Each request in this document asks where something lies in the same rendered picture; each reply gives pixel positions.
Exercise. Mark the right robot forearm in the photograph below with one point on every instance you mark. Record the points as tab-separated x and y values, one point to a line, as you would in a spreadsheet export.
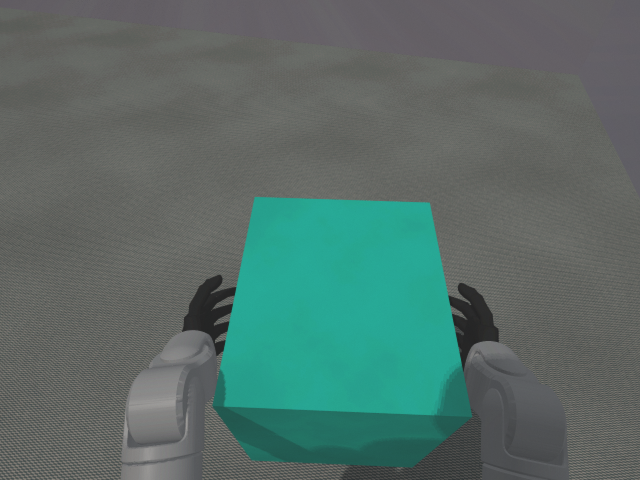
523	423

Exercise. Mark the left robot forearm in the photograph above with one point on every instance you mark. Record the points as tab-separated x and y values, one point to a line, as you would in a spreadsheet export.
164	424

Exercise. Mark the robot right hand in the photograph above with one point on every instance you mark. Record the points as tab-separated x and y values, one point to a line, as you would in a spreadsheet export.
479	325

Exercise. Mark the carton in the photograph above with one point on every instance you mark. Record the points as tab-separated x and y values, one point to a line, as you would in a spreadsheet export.
341	346

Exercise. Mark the robot left hand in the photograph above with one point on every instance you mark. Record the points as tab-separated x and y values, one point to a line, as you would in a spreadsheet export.
200	316

